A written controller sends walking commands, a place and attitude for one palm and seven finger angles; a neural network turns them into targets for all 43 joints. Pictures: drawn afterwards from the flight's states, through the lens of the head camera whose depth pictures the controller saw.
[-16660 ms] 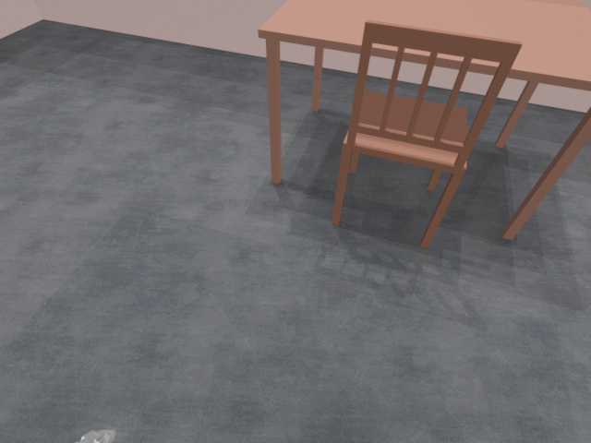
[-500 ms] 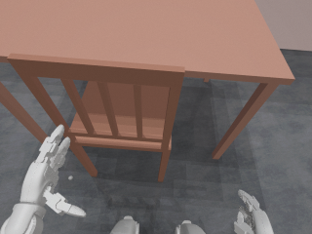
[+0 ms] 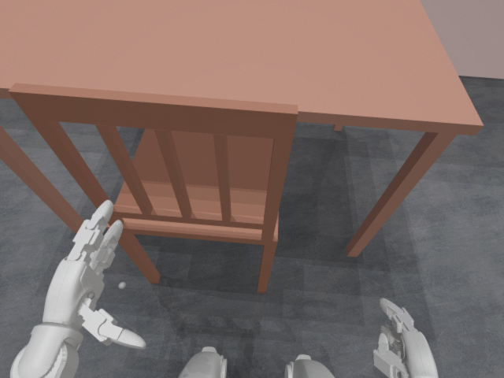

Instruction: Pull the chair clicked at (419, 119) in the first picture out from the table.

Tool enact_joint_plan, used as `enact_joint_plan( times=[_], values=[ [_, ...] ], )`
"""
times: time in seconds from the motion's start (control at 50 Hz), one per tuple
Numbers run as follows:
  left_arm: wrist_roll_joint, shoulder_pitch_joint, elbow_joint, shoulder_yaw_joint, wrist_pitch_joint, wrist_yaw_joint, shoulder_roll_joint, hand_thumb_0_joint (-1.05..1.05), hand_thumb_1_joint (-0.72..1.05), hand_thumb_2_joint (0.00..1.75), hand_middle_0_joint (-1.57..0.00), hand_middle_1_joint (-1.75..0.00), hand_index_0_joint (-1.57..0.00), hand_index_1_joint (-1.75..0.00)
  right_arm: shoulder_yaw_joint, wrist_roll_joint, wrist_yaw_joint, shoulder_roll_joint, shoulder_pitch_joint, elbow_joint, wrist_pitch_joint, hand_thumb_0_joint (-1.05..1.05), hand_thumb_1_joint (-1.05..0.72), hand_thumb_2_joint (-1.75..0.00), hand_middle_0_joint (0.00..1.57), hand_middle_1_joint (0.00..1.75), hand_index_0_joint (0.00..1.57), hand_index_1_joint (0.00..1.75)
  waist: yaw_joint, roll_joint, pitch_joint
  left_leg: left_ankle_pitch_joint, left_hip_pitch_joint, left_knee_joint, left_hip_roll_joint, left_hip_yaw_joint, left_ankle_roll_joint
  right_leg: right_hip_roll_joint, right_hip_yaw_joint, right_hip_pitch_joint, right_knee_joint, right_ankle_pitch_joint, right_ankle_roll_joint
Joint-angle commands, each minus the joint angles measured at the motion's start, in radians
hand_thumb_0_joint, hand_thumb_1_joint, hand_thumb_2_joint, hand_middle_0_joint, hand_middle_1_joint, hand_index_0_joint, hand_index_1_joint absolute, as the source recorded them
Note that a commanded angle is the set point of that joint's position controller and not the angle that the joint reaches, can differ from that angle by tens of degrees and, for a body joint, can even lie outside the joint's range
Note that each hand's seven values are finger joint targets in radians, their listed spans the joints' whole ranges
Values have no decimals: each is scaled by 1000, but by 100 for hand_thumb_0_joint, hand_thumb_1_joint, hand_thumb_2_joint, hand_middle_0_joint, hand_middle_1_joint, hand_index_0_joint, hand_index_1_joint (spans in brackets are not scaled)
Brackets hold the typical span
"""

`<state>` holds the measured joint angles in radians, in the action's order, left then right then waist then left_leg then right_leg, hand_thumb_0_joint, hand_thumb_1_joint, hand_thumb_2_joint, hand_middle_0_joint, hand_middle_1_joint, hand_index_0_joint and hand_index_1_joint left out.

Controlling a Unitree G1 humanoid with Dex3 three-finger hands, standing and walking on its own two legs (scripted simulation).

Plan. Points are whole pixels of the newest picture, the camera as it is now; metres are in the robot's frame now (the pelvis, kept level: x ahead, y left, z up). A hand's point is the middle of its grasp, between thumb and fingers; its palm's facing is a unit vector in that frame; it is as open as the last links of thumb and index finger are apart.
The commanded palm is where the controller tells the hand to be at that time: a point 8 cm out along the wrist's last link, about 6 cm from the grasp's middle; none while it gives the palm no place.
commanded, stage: aim the fingers beside a spindle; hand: left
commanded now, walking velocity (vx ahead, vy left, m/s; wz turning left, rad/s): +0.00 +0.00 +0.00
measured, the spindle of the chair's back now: (176, 178) +0.47 +0.17 -0.01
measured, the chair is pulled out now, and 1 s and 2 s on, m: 0.00 0.00 0.00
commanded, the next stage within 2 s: push the fingers through the gap in 1.80 s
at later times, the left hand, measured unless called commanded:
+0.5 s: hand (144, 270) +0.27 +0.18 +0.02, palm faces -0.08 -1.00 -0.03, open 16.9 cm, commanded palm +0.26 +0.23 +0.02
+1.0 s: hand (168, 257) +0.30 +0.15 +0.00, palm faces -0.08 -1.00 -0.03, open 16.9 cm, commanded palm +0.29 +0.20 +0.00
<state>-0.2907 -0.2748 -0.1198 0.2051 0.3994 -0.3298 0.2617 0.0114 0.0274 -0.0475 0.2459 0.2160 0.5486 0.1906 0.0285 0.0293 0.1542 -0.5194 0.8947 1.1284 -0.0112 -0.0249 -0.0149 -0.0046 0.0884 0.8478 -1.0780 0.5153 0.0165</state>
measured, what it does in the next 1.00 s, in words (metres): stands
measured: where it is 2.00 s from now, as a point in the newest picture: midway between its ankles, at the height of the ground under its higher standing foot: outside the picture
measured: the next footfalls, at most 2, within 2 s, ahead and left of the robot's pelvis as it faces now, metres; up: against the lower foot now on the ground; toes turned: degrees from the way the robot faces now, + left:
none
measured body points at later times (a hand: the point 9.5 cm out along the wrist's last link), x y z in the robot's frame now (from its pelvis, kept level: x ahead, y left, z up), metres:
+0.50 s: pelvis -0.01 +0.00 -0.01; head +0.08 +0.01 +0.43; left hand +0.27 +0.23 +0.02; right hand +0.16 -0.24 -0.10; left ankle +0.01 +0.11 -0.66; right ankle +0.00 -0.11 -0.66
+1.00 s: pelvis -0.01 +0.00 -0.03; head +0.09 +0.00 +0.41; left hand +0.30 +0.20 +0.01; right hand +0.15 -0.25 -0.12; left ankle +0.01 +0.11 -0.66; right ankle +0.00 -0.11 -0.66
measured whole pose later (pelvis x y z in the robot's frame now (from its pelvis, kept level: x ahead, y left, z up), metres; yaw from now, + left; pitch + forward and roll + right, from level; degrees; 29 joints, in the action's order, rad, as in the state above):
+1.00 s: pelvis -0.01 +0.00 -0.03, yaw -1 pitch +21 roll -2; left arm -0.20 -0.01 -0.28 0.11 0.44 -0.18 0.22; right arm 0.01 0.01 -0.01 0.25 0.20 0.55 0.10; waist 0.04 0.03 0.17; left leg -0.55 1.06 1.25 -0.01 -0.01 -0.01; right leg -0.01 0.07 1.03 -1.21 0.55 0.02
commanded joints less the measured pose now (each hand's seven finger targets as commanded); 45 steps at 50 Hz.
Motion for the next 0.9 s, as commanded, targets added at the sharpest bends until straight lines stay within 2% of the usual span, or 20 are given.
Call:
enact_joint_plan(
  times=[0.0, 0.02, 0.14, 0.16, 0.22, 0.24, 0.28, 0.34, 0.36, 0.38, 0.42, 0.5, 0.52, 0.6, 0.66, 0.7, 0.72, 0.76, 0.78, 0.88],
  values=[
    [-14, 93, 199, 94, 77, 12, 154, 0, -50, 30, -6, -8, -6, -8, -62, -1, -13, 136, -23, -136, 46, 0, -90, -90, 20, 30, 20, 30, 1, 31, 230, 289, -158, -142, 6, -13, -8, 6, -42, -138, 140, -249, 4],
    [-9, 101, 198, 97, 80, 17, 166, 0, -50, 30, -6, -8, -6, -8, -62, -2, -14, 137, -23, -133, 45, 0, -90, -90, 20, 30, 20, 30, 4, 26, 232, 289, -152, -135, 5, -12, -11, 7, -44, -134, 137, -247, 4],
    [-3, 112, 186, 53, 85, 22, 129, 0, -50, 30, -6, -8, -6, -8, -62, -3, -8, 138, -19, -134, 44, 0, -90, -90, 20, 30, 20, 30, 5, 38, 265, 294, -160, -132, 3, -17, -9, 6, -40, -117, 121, -244, 5],
    [-4, 135, 175, 46, 80, 23, 124, 0, -50, 30, -6, -8, -6, -8, -61, -3, -8, 140, -19, -133, 42, 0, -90, -90, 20, 30, 20, 30, 14, 35, 247, 280, -151, -128, 3, -16, -8, 6, -40, -102, 121, -234, 3],
    [4, 157, 156, 65, 81, 32, 146, 0, -50, 30, -6, -8, -6, -8, -61, -4, -8, 145, -18, -128, 36, 0, -90, -90, 20, 30, 20, 30, 9, 25, 239, 262, -132, -127, 1, -22, -7, 9, -38, -85, 114, -208, 6],
    [4, 163, 159, 44, 81, 35, 121, 0, -50, 30, -6, -8, -6, -8, -59, -5, -6, 142, -17, -133, 35, 0, -90, -90, 20, 30, 20, 30, 11, 26, 251, 268, -135, -126, 4, -20, -8, 7, -38, -94, 110, -218, 5],
    [6, 186, 165, 58, 86, 44, 138, 0, -50, 30, -6, -8, -6, -8, -62, -6, -5, 145, -14, -128, 33, 0, -90, -90, 20, 30, 20, 30, 9, 34, 271, 276, -141, -120, 2, -21, -6, 6, -37, -88, 103, -223, 7],
    [18, 189, 145, 42, 87, 59, 124, 0, -50, 30, -6, -8, -6, -8, -61, -7, -2, 145, -13, -130, 28, 0, -90, -90, 20, 30, 20, 30, 12, 17, 270, 267, -129, -119, -1, -23, -6, 9, -37, -74, 96, -210, 5],
    [21, 219, 150, 11, 89, 61, 101, 0, -50, 30, -6, -8, -6, -8, -60, -7, 0, 144, -15, -130, 27, 0, -90, -90, 20, 30, 20, 30, 20, 29, 263, 261, -133, -117, 0, -24, -6, 7, -36, -61, 93, -204, 5],
    [22, 230, 163, 15, 93, 66, 108, 0, -50, 30, -6, -8, -6, -8, -60, -8, 1, 144, -14, -129, 27, 0, -90, -90, 20, 30, 20, 30, 14, 44, 281, 267, -141, -115, 0, -25, -5, 6, -37, -62, 91, -206, 7],
    [31, 204, 134, 15, 90, 78, 108, 0, -50, 30, -6, -8, -6, -8, -62, -9, 3, 147, -9, -130, 21, 0, -90, -90, 20, 30, 20, 30, 16, 10, 275, 268, -130, -116, -4, -30, -5, 10, -32, -54, 84, -202, 7],
    [44, 239, 137, -7, 91, 96, 91, 0, -50, 30, -6, -8, -6, -8, -61, -11, 11, 144, -12, -134, 5, 0, -90, -90, 20, 30, 20, 30, 15, 23, 285, 269, -124, -109, -1, -26, -3, 7, -35, -54, 76, -211, 8],
    [49, 245, 126, 17, 93, 105, 113, 0, -50, 30, -6, -8, -6, -8, -63, -12, 9, 147, -9, -128, 2, 0, -90, -90, 20, 30, 20, 30, 15, 4, 290, 271, -116, -103, -4, -27, -5, 9, -36, -54, 72, -213, 8],
    [61, 253, 145, -36, 104, 122, 66, 0, -50, 30, -6, -8, -6, -8, -64, -14, 17, 139, -13, -137, -8, 0, -90, -90, 20, 30, 20, 30, 16, 43, 300, 288, -143, -98, -5, -27, -1, 6, -32, -26, 60, -219, 10],
    [72, 296, 135, -35, 109, 137, 71, 0, -50, 30, -6, -8, -6, -8, -64, -17, 20, 142, -11, -130, -18, 0, -90, -90, 20, 30, 20, 30, 21, 26, 305, 277, -128, -87, -6, -31, -1, 6, -34, -13, 48, -212, 10],
    [76, 283, 115, -57, 108, 144, 48, 0, -50, 30, -6, -8, -6, -8, -64, -18, 22, 139, -15, -136, -24, 0, -90, -90, 20, 30, 20, 30, 19, 28, 301, 269, -117, -83, -2, -28, -1, 6, -36, -11, 48, -209, 11],
    [78, 290, 91, -26, 105, 148, 77, 0, -50, 30, -6, -8, -6, -8, -64, -17, 21, 142, -7, -131, -29, 0, -90, -90, 20, 30, 20, 30, 20, -6, 295, 265, -98, -78, -2, -27, -3, 8, -38, -18, 47, -213, 11],
    [83, 368, 85, -42, 109, 151, 69, 0, -50, 30, -6, -8, -6, -8, -63, -17, 20, 143, -16, -128, -37, 0, -90, -90, 20, 30, 20, 30, 30, 3, 294, 230, -78, -67, 0, -24, -5, 6, -46, -1, 44, -193, 8],
    [85, 372, 83, -18, 114, 155, 87, 0, -50, 30, -6, -8, -6, -8, -64, -18, 19, 144, -13, -125, -39, 0, -90, -90, 20, 30, 20, 30, 18, 16, 302, 233, -81, -69, 1, -25, -2, 6, -46, -7, 40, -192, 12],
    [87, 385, 63, -49, 115, 152, 58, 0, -50, 30, -6, -8, -6, -8, -64, -17, 21, 140, -10, -126, -47, 0, -90, -90, 20, 30, 20, 30, 20, 19, 335, 267, -94, -54, 1, -21, -3, 5, -49, -10, 30, -228, 12]
  ],
)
